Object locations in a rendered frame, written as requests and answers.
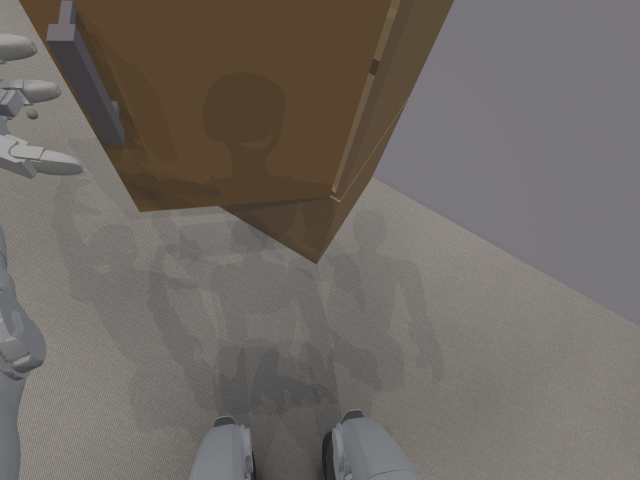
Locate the robot left upper arm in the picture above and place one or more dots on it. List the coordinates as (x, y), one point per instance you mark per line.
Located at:
(22, 349)

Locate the robot right thigh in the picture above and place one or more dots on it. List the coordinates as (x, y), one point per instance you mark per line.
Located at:
(363, 448)

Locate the cupboard door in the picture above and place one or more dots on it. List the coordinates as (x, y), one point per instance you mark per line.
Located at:
(226, 102)

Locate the handle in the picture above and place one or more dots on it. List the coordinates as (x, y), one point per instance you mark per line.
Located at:
(71, 53)

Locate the robot right shin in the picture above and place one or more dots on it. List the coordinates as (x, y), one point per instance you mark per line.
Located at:
(356, 413)

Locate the left robot hand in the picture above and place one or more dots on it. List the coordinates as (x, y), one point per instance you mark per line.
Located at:
(17, 155)

